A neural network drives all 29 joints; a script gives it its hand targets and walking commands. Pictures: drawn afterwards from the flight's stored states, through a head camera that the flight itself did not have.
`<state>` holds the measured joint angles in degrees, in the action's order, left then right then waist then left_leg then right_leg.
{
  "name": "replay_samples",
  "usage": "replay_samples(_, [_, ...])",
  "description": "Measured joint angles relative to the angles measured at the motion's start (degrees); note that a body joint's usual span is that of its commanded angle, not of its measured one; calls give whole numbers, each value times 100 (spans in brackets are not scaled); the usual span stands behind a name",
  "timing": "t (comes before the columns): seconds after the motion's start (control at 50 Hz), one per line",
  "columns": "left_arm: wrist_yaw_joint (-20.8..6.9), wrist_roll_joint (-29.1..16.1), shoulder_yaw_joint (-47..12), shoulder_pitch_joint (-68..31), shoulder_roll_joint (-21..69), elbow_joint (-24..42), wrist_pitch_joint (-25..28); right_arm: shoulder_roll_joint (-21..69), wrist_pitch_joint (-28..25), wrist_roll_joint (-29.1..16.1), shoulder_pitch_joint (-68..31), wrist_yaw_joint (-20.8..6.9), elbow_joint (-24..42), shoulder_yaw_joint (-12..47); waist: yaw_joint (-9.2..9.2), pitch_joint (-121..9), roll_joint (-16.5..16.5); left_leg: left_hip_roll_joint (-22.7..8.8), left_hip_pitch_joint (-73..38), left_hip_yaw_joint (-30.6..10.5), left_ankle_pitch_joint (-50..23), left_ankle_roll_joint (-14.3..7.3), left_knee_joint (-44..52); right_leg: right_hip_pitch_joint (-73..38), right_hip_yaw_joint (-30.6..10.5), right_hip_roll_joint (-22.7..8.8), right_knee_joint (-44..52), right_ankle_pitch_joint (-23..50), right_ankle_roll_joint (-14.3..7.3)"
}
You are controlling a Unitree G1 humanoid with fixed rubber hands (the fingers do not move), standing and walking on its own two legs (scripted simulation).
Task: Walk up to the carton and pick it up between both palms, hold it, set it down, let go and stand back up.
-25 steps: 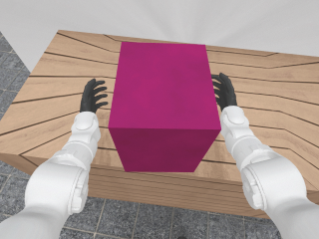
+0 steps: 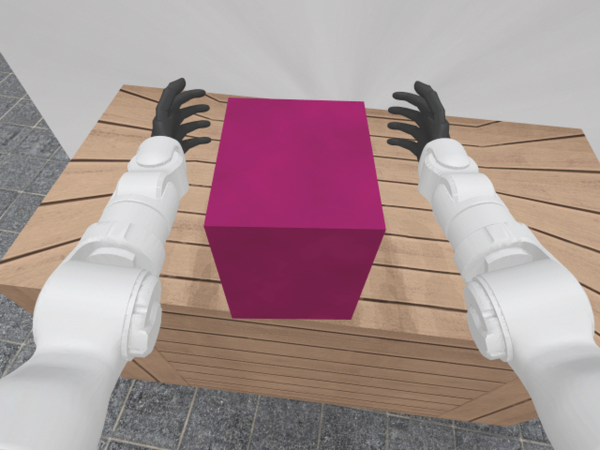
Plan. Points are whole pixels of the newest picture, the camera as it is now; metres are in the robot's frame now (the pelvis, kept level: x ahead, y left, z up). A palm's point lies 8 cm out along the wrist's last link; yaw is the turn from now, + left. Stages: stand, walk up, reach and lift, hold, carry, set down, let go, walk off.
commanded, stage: set down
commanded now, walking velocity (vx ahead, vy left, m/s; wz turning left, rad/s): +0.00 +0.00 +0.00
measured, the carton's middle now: (294, 216) +0.45 +0.04 +0.02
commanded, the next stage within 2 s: none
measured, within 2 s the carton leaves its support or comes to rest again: neither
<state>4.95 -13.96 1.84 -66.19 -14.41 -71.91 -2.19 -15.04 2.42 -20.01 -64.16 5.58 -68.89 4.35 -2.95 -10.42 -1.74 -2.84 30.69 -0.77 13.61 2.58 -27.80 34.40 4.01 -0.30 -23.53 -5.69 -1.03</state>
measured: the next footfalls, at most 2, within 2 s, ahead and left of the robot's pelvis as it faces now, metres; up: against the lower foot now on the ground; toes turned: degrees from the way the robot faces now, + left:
none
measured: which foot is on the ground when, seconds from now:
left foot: down 0.00-1.00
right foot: down 0.00-1.00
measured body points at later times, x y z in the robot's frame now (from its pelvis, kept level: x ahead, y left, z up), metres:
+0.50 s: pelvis +0.01 +0.00 +0.01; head +0.05 +0.01 +0.46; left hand +0.48 +0.23 +0.18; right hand +0.49 -0.14 +0.17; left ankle -0.02 +0.15 -0.73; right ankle +0.05 -0.11 -0.73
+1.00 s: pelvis +0.00 +0.00 +0.01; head +0.03 +0.02 +0.46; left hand +0.39 +0.25 +0.09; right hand +0.43 -0.14 +0.09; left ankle -0.02 +0.15 -0.73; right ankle +0.05 -0.11 -0.73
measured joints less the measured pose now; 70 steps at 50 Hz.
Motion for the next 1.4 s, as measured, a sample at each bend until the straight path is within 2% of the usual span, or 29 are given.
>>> replay_samples(0.12, [196, -190, -202, -353, -251, -379, -343, -13, 482, 173, -331, 106, -144, -253, 74, 66, -23, 21, -218, -32, -48, 9, 76, -220, 32, -22, 44, 16, -15])
replay_samples(0.22, [198, -346, -385, -608, -467, -699, -439, -1, 750, 223, -476, 150, -327, -294, 115, 29, -60, 16, -275, -60, -52, 14, 104, -294, 60, -16, 83, 13, -27])
replay_samples(0.3, [195, -434, -516, -558, -574, -500, -557, 50, 822, 161, -378, 183, -240, -364, 143, 17, -56, 3, -320, -116, -44, 36, 122, -384, 115, -5, 149, 13, -38])
replay_samples(0.42, [148, -386, -488, -265, -626, 323, -1058, 41, 953, 106, -150, 238, 151, -450, 155, 217, 15, -19, -575, -188, -40, 51, 210, -715, 191, 22, 340, 35, -38])
replay_samples(0.56, [51, 24, -33, 347, -485, 1493, -1667, -101, 1085, -57, 212, 304, 901, -220, 82, 619, 167, -53, -1082, -119, -38, 29, 373, -1225, 130, 65, 571, 96, -9])
replay_samples(0.68, [-39, 324, 432, 1273, -193, 2473, -1876, -112, 984, -77, 786, 344, 1602, -29, 17, 812, 262, -56, -1445, -6, -52, 11, 516, -1512, 24, 73, 638, 101, 19])
replay_samples(0.84, [-135, 548, 798, 2383, 41, 3210, -1714, 167, 714, 238, 1819, 387, 2314, -139, -13, 1002, 160, -24, -1689, 57, -88, -6, 599, -1641, -38, 41, 520, 52, 32])
replay_samples(1.04, [38, 341, 447, 3005, -21, 3567, -1294, 458, 385, 616, 2614, 187, 2443, -489, -85, 957, 18, -10, -1499, -44, -69, 9, 374, -1554, 52, 21, 431, 68, -3])
replay_samples(1.2, [2, 329, 251, 3263, 12, 3613, -1155, 367, 247, 701, 2904, 62, 2525, -614, -50, 988, 133, 23, -1655, -51, -29, -28, 304, -1716, 54, -13, 365, 32, 19])
replay_samples(1.3, [-90, 385, 247, 3488, 153, 3425, -811, 374, 67, 743, 3229, 23, 2639, -506, -22, 1087, 111, 27, -1831, -18, -7, -43, 327, -1825, 23, -18, 277, -38, 19])
replay_samples(1.4, [-103, 490, 319, 4003, 343, 3568, -373, 607, -245, 870, 3795, -17, 2957, -434, -51, 1150, 35, 10, -1932, 48, -17, -24, 428, -1837, -40, 2, 243, -82, 4])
